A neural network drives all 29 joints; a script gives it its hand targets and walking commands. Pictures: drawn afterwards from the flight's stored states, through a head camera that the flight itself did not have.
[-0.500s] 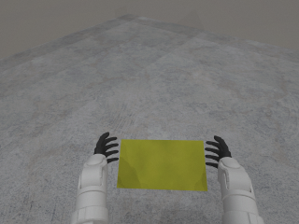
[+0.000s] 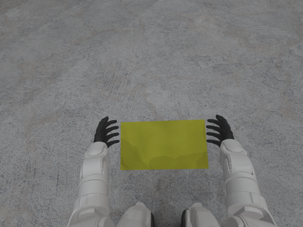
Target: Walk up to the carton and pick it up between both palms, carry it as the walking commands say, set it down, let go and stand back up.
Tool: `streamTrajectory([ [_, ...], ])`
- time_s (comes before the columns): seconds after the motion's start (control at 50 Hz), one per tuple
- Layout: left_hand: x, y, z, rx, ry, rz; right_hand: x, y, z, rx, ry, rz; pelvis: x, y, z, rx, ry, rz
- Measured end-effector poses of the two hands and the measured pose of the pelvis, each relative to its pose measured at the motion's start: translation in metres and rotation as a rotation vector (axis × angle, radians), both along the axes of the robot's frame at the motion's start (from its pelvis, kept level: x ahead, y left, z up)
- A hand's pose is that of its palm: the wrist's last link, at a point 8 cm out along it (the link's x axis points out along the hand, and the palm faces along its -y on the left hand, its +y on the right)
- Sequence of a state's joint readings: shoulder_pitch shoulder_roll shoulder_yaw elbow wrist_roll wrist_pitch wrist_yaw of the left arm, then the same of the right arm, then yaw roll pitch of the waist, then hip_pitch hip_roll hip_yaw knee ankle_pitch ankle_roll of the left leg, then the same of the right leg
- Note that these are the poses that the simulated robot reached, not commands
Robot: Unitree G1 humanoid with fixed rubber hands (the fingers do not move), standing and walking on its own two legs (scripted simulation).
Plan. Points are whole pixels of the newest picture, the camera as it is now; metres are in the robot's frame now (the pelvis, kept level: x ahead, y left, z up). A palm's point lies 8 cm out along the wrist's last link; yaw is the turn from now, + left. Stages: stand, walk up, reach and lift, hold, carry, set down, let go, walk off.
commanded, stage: set down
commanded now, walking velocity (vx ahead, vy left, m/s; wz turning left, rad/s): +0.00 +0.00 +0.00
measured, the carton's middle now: (163, 145) +0.37 +0.03 -0.15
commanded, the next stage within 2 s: none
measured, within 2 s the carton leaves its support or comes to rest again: neither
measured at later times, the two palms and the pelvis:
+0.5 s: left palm (108, 148) +0.34 +0.20 -0.10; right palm (213, 143) +0.37 -0.14 -0.12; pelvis -0.02 -0.02 -0.07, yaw -1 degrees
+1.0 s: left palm (117, 150) +0.36 +0.20 -0.21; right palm (205, 147) +0.40 -0.14 -0.22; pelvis -0.03 +0.00 -0.16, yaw -2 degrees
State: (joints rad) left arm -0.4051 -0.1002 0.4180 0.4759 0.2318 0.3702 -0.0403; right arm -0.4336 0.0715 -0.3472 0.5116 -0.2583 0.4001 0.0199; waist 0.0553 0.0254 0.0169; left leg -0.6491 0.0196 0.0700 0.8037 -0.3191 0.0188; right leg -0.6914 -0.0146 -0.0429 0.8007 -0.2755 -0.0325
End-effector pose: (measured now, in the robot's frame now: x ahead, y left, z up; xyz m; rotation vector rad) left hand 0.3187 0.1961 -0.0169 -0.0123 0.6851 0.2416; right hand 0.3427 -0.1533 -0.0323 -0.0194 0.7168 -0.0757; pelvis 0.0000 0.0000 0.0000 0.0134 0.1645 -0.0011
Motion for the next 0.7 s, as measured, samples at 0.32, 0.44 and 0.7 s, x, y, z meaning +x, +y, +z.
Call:
streamTrajectory([
  [0.32, 0.01, 0.002, -0.054, -0.016, -0.008, 0.021, 0.019, 0.008, -0.055, -0.024, -0.012, -0.054, -0.014, -0.012, -0.046, -0.004, 0.205, 0.011],
  [0.44, 0.015, 0.007, -0.074, -0.021, -0.005, 0.024, 0.026, 0.011, -0.075, -0.015, -0.009, -0.042, -0.019, -0.015, -0.065, -0.006, 0.257, 0.004],
  [0.7, 0.033, 0.009, -0.124, -0.01, 0.002, 0.039, 0.044, 0.015, -0.127, -0.036, -0.01, -0.042, -0.022, -0.012, -0.11, 0.0, 0.383, -0.022],
])
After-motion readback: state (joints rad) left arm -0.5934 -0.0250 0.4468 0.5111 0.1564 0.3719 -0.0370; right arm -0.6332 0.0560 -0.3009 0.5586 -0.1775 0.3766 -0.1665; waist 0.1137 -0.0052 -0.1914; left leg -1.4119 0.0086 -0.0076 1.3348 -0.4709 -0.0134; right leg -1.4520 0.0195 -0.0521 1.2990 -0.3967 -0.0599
